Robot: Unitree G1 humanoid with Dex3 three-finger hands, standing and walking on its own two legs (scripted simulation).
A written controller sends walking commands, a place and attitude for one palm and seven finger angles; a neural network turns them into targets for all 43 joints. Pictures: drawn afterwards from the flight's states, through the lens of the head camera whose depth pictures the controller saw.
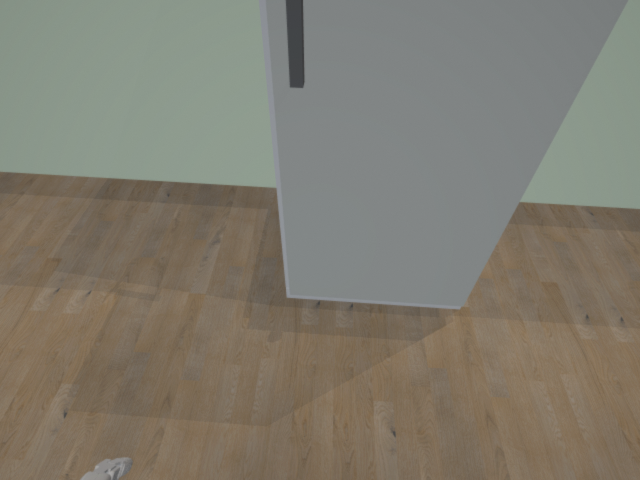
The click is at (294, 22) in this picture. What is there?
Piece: fridge door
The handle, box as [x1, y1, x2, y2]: [286, 0, 303, 87]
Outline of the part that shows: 286,0 290,86 302,87 302,0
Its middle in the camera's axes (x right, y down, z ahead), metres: -0.04 -0.40 +0.64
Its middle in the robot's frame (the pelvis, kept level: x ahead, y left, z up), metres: +0.78 +0.09 +0.27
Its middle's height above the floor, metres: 1.04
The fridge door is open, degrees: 0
